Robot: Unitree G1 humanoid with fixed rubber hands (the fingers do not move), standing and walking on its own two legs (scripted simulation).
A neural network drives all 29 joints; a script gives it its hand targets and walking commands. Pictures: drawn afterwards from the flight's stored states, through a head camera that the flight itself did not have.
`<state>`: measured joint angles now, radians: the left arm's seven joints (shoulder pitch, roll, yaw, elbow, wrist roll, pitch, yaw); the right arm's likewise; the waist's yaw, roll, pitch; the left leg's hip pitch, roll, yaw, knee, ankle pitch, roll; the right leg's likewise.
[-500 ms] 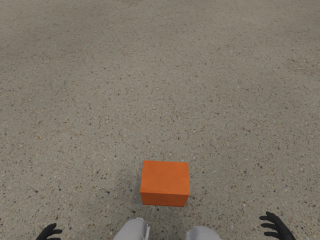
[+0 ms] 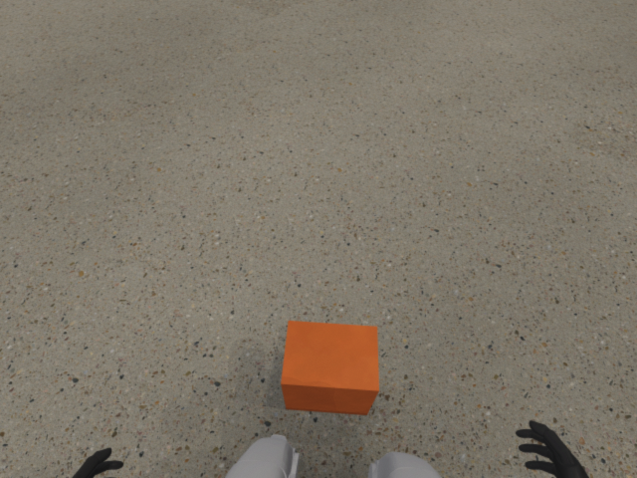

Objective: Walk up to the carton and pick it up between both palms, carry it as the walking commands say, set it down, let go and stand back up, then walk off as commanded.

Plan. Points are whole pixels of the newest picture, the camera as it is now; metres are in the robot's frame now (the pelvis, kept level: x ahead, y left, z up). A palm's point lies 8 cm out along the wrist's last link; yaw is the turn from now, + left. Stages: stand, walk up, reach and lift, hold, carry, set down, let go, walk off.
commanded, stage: walk up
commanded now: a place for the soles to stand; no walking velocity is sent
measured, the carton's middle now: (329, 370) +0.43 -0.02 -0.60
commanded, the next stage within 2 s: reach and lift in 1.16 s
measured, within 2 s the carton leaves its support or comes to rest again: neither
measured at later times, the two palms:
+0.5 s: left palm out of the picture +0.04 +0.35 -0.10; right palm out of the picture +0.12 -0.27 -0.09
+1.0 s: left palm out of the picture +0.04 +0.34 -0.10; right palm out of the picture +0.12 -0.27 -0.09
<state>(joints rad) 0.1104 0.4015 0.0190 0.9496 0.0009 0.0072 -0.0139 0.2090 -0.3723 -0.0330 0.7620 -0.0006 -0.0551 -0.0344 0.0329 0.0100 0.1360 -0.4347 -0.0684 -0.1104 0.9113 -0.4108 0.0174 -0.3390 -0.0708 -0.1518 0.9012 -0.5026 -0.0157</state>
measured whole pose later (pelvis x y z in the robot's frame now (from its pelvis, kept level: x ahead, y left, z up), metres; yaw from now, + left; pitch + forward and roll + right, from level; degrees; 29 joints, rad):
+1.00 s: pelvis -0.02 +0.02 +0.00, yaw +3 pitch -4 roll -1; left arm 0.14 0.40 0.02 1.00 0.00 -0.03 0.00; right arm 0.20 -0.37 -0.04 0.77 0.00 -0.02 -0.01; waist 0.03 0.02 0.14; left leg -0.41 -0.04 -0.09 0.88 -0.39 0.01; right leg -0.33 -0.11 -0.15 0.87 -0.46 0.01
